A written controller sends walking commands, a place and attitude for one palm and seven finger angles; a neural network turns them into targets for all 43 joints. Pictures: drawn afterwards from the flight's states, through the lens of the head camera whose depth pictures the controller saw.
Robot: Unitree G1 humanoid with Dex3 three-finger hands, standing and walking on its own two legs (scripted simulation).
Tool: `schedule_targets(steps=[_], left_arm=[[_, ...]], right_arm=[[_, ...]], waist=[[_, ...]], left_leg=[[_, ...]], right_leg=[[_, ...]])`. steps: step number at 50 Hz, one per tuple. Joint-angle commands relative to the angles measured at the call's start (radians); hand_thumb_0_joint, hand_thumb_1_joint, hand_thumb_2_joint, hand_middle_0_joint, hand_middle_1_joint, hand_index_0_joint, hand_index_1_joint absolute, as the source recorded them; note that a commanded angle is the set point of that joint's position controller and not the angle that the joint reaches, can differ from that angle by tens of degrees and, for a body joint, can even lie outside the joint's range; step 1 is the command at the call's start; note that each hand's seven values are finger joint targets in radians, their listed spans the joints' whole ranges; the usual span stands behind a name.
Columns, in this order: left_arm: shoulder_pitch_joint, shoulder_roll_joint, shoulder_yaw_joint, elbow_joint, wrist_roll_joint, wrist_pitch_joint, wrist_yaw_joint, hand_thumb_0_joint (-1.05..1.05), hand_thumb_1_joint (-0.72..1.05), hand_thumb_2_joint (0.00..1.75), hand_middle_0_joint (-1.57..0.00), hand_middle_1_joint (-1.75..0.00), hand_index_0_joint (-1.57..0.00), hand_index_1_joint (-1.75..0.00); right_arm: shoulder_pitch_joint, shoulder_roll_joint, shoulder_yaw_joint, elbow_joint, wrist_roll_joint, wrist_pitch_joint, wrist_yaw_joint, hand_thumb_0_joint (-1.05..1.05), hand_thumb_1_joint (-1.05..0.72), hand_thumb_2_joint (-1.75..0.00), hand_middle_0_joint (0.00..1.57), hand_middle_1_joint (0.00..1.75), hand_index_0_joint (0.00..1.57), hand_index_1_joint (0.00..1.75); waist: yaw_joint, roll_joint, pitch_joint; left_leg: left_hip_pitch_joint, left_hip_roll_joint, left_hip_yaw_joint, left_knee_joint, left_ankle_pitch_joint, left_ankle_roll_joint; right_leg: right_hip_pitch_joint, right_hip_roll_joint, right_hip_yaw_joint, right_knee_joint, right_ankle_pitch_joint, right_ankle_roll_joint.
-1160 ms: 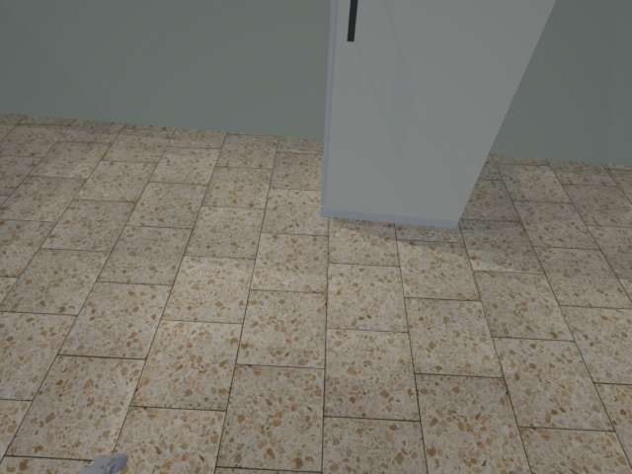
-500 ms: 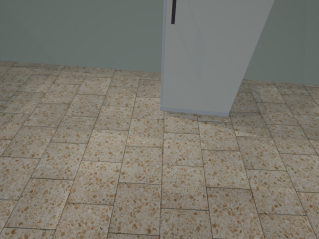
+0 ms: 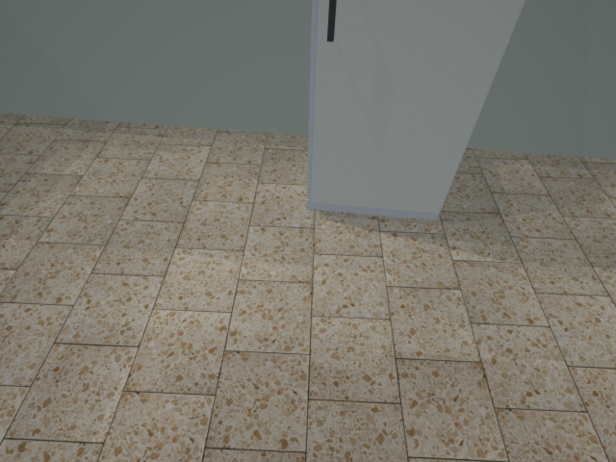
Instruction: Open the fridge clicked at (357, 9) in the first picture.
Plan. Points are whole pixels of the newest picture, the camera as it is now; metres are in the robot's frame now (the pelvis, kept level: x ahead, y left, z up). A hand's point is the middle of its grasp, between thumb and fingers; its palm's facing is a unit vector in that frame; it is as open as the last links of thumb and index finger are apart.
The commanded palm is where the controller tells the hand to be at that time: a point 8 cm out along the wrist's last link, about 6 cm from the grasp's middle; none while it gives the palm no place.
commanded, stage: look at it before walking up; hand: left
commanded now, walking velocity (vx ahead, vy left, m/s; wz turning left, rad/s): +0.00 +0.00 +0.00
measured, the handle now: out of the picture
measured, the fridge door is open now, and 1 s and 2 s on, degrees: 0 0 0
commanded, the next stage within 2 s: walk to a spot facing it in 0.28 s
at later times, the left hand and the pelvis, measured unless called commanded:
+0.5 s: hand out of the picture +0.08 +0.24 -0.16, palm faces -0.03 -0.95 -0.31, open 7.4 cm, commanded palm none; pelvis +0.02 +0.00 +0.00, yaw -1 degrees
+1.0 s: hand out of the picture +0.14 +0.13 -0.17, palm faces -0.12 -0.98 -0.18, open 7.4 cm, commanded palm none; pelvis +0.16 -0.04 -0.01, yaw -11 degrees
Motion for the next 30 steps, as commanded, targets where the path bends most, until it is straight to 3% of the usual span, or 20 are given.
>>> schedule_targets(steps=[1,19,21,23,25,27,30], left_arm=[[-0.04,0.211,0.047,-0.065,0.002,-0.022,0.018,0.0,0.9,0.9,-0.2,-0.3,-0.2,-0.3],[-0.045,0.214,0.047,-0.063,0.003,-0.024,0.019,0.0,0.9,0.9,-0.2,-0.3,-0.2,-0.3],[0.024,0.092,0.023,-0.031,0.002,-0.001,0.022,0.0,0.9,0.9,-0.2,-0.3,-0.2,-0.3],[0.054,0.097,0.029,-0.029,0.008,0.013,0.012,0.0,0.9,0.9,-0.2,-0.3,-0.2,-0.3],[0.071,0.104,0.043,-0.048,0.014,0.021,0.0,0.0,0.9,0.9,-0.2,-0.3,-0.2,-0.3],[0.095,0.109,0.054,-0.064,0.016,0.02,-0.007,0.0,0.9,0.9,-0.2,-0.3,-0.2,-0.3],[0.126,0.072,0.065,-0.085,0.013,0.007,-0.012,0.0,0.9,0.9,-0.2,-0.3,-0.2,-0.3]], right_arm=[[-0.052,-0.213,-0.041,-0.062,0.001,-0.026,-0.019,0.0,-0.9,-0.9,0.2,0.3,0.2,0.3],[-0.074,-0.217,-0.041,-0.068,0.002,-0.026,-0.022,0.0,-0.9,-0.9,0.2,0.3,0.2,0.3],[-0.011,-0.091,-0.012,-0.039,-0.006,-0.009,-0.018,0.0,-0.9,-0.9,0.2,0.3,0.2,0.3],[0.019,-0.091,-0.018,-0.039,-0.013,0.002,-0.013,0.0,-0.9,-0.9,0.2,0.3,0.2,0.3],[0.029,-0.105,-0.03,-0.052,-0.017,0.005,-0.011,0.0,-0.9,-0.9,0.2,0.3,0.2,0.3],[0.049,-0.11,-0.039,-0.065,-0.017,0.004,-0.01,0.0,-0.9,-0.9,0.2,0.3,0.2,0.3],[0.106,-0.1,-0.049,-0.076,-0.014,-0.015,-0.017,0.0,-0.9,-0.9,0.2,0.3,0.2,0.3]], waist=[[0.007,0.02,-0.066],[0.008,0.006,-0.073],[0.008,0.004,-0.075],[0.011,-0.004,-0.012],[0.013,-0.003,0.068],[0.016,-0.01,0.102],[0.0,0.023,0.122]], left_leg=[[0.012,0.107,-0.093,-0.067,0.107,0.036],[0.055,0.113,-0.086,-0.072,0.174,0.035],[0.054,0.105,-0.052,-0.052,0.037,0.014],[0.001,0.092,-0.042,-0.043,-0.202,0.017],[-0.063,0.095,-0.046,-0.047,-0.364,0.026],[-0.103,0.099,-0.048,-0.012,-0.417,0.036],[-0.064,0.139,-0.084,-0.004,-0.391,0.068]], right_leg=[[0.023,-0.124,0.105,-0.076,0.103,-0.028],[0.04,-0.127,0.097,-0.077,0.187,-0.027],[0.027,-0.113,0.102,-0.074,0.032,-0.014],[-0.04,-0.097,0.135,-0.088,-0.225,-0.026],[-0.114,-0.08,0.162,-0.085,-0.366,-0.042],[-0.144,-0.069,0.188,-0.066,-0.418,-0.062],[-0.214,-0.042,0.179,0.034,-0.349,-0.077]])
